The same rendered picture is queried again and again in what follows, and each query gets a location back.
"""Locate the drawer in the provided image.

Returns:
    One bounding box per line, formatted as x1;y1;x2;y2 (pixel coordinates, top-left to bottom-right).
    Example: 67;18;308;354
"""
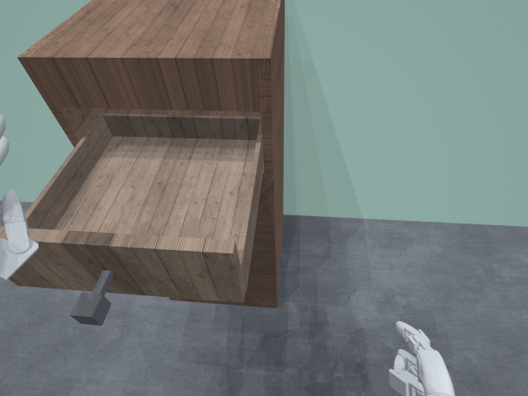
0;113;264;303

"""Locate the handle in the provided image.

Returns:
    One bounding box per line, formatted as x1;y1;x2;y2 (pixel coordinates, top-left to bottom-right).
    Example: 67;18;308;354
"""
70;270;114;326

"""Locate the robot right hand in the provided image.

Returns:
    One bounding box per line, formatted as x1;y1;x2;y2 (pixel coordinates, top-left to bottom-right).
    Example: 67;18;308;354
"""
389;321;455;396

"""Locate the cabinet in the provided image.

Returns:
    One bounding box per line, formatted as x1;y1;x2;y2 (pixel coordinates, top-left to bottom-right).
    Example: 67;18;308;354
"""
17;0;285;309

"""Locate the robot left hand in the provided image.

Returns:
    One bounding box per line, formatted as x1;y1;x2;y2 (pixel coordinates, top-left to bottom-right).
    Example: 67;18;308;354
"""
0;113;39;280

